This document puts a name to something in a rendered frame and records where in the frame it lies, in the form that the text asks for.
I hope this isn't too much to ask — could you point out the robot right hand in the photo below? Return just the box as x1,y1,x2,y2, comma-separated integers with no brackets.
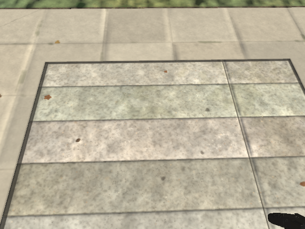
268,213,305,229

